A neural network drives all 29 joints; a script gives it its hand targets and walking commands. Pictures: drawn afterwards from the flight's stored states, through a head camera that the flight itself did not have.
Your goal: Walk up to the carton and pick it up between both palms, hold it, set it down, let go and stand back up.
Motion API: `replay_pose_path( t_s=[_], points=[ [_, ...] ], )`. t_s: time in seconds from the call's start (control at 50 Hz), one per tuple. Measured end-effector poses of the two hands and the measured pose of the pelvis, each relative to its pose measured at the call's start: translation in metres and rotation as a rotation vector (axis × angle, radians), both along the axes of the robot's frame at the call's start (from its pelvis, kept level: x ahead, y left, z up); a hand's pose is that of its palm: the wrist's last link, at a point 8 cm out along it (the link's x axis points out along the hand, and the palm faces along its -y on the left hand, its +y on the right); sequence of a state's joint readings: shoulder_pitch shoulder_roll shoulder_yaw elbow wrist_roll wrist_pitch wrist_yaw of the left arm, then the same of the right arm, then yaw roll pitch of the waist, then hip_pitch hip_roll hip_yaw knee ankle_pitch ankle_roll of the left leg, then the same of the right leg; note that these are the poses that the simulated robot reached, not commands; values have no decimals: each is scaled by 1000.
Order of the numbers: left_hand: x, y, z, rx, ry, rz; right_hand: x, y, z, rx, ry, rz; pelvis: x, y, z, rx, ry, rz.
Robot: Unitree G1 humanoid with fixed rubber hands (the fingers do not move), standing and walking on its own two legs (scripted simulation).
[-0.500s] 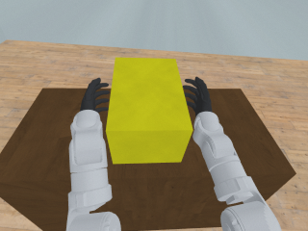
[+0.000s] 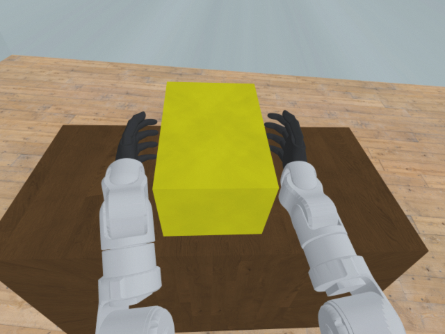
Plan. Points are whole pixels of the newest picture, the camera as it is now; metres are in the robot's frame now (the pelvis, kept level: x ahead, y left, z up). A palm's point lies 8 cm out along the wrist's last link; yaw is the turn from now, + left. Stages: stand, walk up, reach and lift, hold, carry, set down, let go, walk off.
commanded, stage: hold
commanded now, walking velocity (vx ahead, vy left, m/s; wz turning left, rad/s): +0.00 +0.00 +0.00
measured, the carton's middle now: (212, 154) +0.42 +0.01 +0.13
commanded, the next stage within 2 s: set down in 0.18 s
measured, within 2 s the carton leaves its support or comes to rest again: neither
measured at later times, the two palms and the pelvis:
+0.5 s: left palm (136, 150) +0.37 +0.14 +0.18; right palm (295, 150) +0.37 -0.13 +0.17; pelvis +0.01 +0.00 +0.00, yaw -1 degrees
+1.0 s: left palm (142, 179) +0.38 +0.14 +0.11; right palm (282, 163) +0.39 -0.13 +0.12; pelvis +0.03 -0.01 +0.00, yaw +0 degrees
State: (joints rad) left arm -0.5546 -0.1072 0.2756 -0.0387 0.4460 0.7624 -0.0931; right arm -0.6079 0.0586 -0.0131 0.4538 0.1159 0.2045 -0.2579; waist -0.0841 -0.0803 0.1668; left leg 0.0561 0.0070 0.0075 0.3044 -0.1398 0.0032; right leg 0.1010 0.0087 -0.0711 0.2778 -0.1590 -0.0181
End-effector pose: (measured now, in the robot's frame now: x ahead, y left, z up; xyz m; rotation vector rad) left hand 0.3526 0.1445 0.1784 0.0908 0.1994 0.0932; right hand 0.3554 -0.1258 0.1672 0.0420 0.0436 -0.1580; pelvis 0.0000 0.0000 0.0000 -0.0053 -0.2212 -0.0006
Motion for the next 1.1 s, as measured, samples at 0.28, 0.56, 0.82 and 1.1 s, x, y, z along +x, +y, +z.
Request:
replay_pose_path(
  t_s=[0.28,0.56,0.82,1.1],
  points=[
    [3,-4,0,0,-12,-10,2,-4,5,12,-16,-6,-2,1,0,0,0,9],
    [19,-5,1,16,-78,-15,16,-5,2,-10,-101,-15,13,3,1,4,26,-10],
    [17,7,-78,19,72,67,30,13,-41,-35,-101,57,29,-7,2,1,64,5],
    [24,-10,-70,40,50,44,29,-5,-45,-19,-117,23,28,-9,2,3,63,-8]
  ],
)
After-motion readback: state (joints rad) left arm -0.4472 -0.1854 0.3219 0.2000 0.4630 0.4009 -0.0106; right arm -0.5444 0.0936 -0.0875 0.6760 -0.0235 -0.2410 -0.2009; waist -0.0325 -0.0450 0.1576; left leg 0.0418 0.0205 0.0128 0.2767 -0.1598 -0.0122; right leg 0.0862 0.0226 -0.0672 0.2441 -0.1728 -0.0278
